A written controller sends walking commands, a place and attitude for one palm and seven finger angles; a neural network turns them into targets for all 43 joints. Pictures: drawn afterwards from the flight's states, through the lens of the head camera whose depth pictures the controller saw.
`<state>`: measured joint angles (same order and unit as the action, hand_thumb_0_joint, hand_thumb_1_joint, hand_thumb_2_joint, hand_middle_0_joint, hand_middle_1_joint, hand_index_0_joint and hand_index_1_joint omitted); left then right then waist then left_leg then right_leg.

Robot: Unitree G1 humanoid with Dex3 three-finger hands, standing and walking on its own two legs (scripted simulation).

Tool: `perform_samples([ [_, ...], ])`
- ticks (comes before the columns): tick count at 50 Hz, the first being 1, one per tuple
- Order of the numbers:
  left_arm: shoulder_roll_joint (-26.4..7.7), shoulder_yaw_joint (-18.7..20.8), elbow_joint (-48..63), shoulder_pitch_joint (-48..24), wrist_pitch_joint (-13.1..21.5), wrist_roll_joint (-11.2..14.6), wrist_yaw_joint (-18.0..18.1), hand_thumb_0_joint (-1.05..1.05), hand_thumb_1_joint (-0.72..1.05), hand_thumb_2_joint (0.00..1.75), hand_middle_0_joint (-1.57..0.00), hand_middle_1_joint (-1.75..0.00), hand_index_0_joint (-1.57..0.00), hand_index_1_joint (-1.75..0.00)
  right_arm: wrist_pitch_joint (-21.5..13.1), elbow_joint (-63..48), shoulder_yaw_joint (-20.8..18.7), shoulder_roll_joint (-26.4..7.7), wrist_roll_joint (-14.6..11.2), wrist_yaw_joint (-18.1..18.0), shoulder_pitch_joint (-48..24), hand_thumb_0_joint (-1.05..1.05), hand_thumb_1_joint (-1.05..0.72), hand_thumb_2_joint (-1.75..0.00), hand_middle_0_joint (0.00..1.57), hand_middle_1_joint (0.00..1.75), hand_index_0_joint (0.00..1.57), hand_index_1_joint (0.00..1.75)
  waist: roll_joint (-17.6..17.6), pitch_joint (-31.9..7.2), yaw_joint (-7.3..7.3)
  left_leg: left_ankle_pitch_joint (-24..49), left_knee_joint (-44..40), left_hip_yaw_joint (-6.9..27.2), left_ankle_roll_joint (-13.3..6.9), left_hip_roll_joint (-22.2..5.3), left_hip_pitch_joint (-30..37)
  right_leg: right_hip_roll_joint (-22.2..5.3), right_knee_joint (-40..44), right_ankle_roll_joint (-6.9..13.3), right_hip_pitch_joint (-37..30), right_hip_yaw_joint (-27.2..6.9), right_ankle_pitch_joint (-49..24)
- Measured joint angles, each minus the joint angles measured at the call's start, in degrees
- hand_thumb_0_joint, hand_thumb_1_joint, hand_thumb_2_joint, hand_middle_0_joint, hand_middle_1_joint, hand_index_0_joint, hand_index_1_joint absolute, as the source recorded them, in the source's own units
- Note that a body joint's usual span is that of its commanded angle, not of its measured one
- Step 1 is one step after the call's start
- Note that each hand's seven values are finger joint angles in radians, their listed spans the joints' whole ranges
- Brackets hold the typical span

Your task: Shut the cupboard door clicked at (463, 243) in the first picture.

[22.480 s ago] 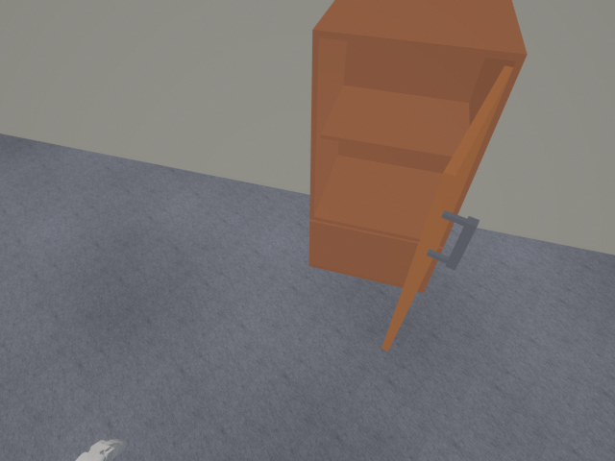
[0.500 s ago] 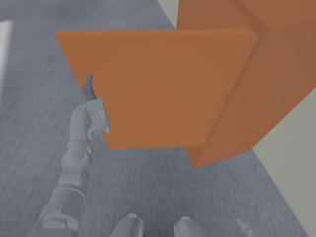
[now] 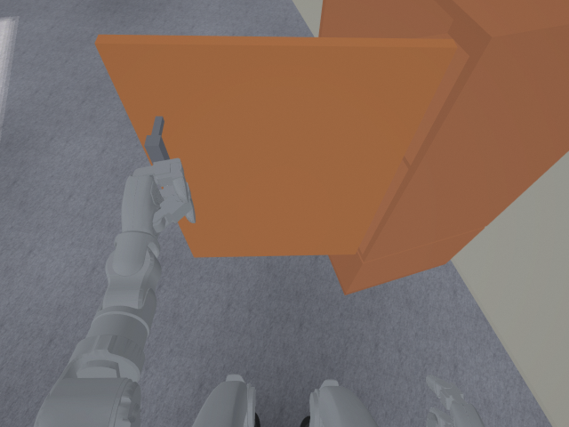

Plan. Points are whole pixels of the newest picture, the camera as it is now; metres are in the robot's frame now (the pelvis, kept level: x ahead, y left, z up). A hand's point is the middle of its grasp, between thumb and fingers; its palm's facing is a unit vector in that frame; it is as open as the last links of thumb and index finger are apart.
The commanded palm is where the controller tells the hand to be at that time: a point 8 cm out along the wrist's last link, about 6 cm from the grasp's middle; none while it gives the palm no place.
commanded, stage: push the door shut along its arc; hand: left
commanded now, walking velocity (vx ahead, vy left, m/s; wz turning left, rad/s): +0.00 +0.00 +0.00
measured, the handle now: (166, 159) +0.49 +0.19 +0.05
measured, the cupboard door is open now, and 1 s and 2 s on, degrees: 74 61 45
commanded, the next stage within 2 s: pull the fist back off the door in 1.66 s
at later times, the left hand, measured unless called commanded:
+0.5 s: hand (201, 166) +0.48 +0.13 +0.05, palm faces -0.14 -0.99 -0.04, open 3.1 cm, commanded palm +0.47 +0.17 +0.05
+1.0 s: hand (231, 133) +0.54 +0.09 +0.05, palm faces -0.26 -0.97 -0.02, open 3.1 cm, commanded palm +0.54 +0.14 +0.05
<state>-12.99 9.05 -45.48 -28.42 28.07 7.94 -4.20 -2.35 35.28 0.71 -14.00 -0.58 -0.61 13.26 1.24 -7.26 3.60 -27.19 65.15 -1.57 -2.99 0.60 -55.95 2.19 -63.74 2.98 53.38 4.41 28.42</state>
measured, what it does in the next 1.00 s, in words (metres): stands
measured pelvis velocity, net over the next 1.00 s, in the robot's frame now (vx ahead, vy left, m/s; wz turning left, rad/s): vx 0.00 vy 0.01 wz -0.04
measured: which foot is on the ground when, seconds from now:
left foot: down 0.00-1.00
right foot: down 0.00-1.00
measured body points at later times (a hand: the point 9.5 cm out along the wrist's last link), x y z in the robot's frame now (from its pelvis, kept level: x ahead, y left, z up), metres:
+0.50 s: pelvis +0.00 +0.01 -0.01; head +0.12 +0.02 +0.42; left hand +0.48 +0.19 +0.05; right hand +0.03 -0.26 -0.13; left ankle +0.04 +0.09 -0.65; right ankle +0.02 -0.09 -0.65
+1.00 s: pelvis +0.00 +0.01 -0.03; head +0.15 +0.02 +0.40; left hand +0.55 +0.15 +0.06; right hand -0.01 -0.26 -0.13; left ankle +0.04 +0.09 -0.65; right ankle +0.02 -0.09 -0.65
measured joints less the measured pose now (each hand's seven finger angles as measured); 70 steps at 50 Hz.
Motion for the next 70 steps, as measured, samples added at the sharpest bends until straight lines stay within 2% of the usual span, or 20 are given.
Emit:
perform_samples([
  [4,-1.99,1.06,-4.39,-4.77,0.97,-0.27,-1.9,0.02,0.89,0.9,-1.33,-1.5,-1.3,-1.5,-0.18,0.77,-0.01,-0.05,0.12,0.28,0.73,0.01,-0.91,-0.9,0.2,0.3,0.2,0.29,0.25,-0.3,0.53,-0.35,1.26,0.32,0.01,-0.05,-2.01,0.02,-0.93,0.04,1.76,0.37,0.27],
  [12,-3.85,2.42,-10.73,-10.59,-1.16,0.98,-5.99,0.02,0.9,0.9,-1.32,-1.5,-1.31,-1.5,0.92,1.87,-0.41,-0.75,-0.29,0.58,4.01,0.01,-0.91,-0.9,0.2,0.3,0.21,0.29,1.15,-0.41,1.38,-0.62,1.71,0.12,-0.41,0.01,-3.57,-0.04,-1.14,-0.36,3.23,0.17,0.36],
  [23,-5.45,2.59,-15.61,-15.74,0.2,-0.59,-7.78,0.02,0.9,0.9,-1.3,-1.5,-1.31,-1.5,1.73,2.91,-1.02,-1.42,0.08,1.53,6.84,0.01,-0.91,-0.9,0.2,0.3,0.21,0.29,1.37,-0.84,3.19,-1.04,2.72,-0.09,-0.85,-0.1,-5.63,0.05,-1.73,-0.75,5.16,0.0,0.47],
  [32,-7.01,2.72,-21.24,-21.97,-0.87,-1.82,-8.47,0.02,0.9,0.9,-1.3,-1.5,-1.3,-1.5,2.0,2.6,-0.39,-1.55,0.25,1.85,6.62,0.0,-0.91,-0.9,0.2,0.3,0.21,0.29,1.6,-0.52,4.94,-0.93,3.5,0.14,-1.06,-0.2,-7.35,0.13,-2.12,-0.88,6.64,0.26,0.21],
  [40,-9.96,3.21,-24.07,-27.78,-1.55,-2.84,-9.9,0.02,0.9,0.9,-1.3,-1.5,-1.3,-1.5,1.59,2.15,0.03,-1.71,0.74,2.1,6.8,0.0,-0.91,-0.9,0.2,0.3,0.21,0.29,1.96,-0.5,6.74,-1.23,5.64,0.61,-0.91,-0.5,-11.26,0.35,-3.85,-0.67,10.29,0.84,0.4],
  [49,-12.55,5.95,-27.25,-33.1,-5.25,-4.02,-11.98,0.02,0.89,0.9,-1.3,-1.5,-1.3,-1.5,2.28,1.4,0.86,-1.84,0.65,2.14,7.95,0.0,-0.91,-0.9,0.2,0.3,0.21,0.29,2.39,-0.42,8.88,-1.96,6.82,0.4,-0.8,-1.37,-13.29,1.18,-4.73,-0.45,12.52,0.6,0.64],
  [54,-14.49,6.84,-27.17,-34.72,-5.77,-4.7,-13.0,0.02,0.88,0.91,-1.3,-1.5,-1.3,-1.5,2.26,1.13,1.02,-1.77,0.91,2.25,9.12,0.0,-0.91,-0.9,0.2,0.3,0.21,0.29,2.64,-0.18,9.53,-2.35,7.64,0.47,-0.6,-1.75,-14.77,1.55,-5.39,-0.23,14.03,0.68,0.86],
  [61,-16.11,6.02,-27.57,-37.31,-7.85,-4.66,-14.97,0.0,0.88,0.92,-1.3,-1.5,-1.3,-1.5,2.27,2.23,1.25,-1.47,0.84,2.17,9.79,0.0,-0.91,-0.9,0.2,0.3,0.21,0.29,2.59,0.13,9.56,-2.56,8.2,0.94,-0.32,-1.93,-16.01,1.75,-5.75,0.07,15.12,1.13,1.06],
  [70,-17.43,3.07,-29.74,-42.22,-10.64,-4.53,-16.13,0.03,0.93,0.95,-1.3,-1.5,-1.3,-1.5,0.57,3.31,1.23,-1.6,1.19,1.62,9.15,0.0,-0.91,-0.9,0.2,0.3,0.21,0.29,2.54,0.28,10.36,-2.55,8.89,2.1,-0.02,-1.85,-17.69,1.77,-5.82,0.42,16.19,2.27,1.1],
])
